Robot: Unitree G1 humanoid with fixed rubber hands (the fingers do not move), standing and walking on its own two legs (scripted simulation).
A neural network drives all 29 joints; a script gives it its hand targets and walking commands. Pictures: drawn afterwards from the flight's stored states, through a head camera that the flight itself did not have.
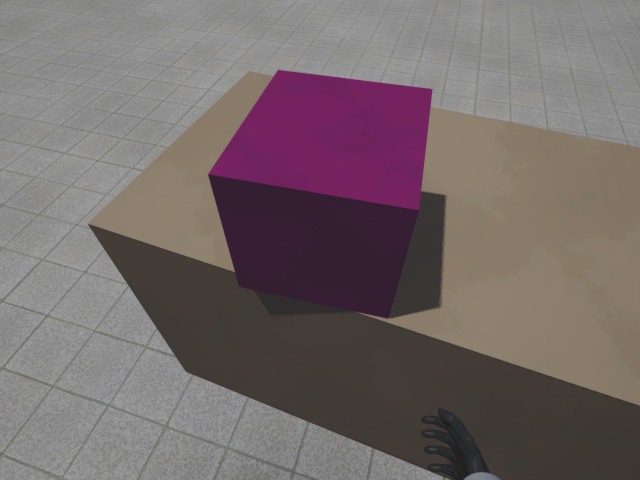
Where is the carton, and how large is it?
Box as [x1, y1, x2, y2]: [208, 70, 431, 318]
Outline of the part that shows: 278,70 208,174 239,286 388,318 418,211 431,89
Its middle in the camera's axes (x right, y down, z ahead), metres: +0.02 -0.08 +0.60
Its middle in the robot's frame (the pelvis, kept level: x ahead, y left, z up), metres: +0.52 +0.02 +0.06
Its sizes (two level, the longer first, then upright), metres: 0.265 0.243 0.234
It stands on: a pedestal, 0.70 m high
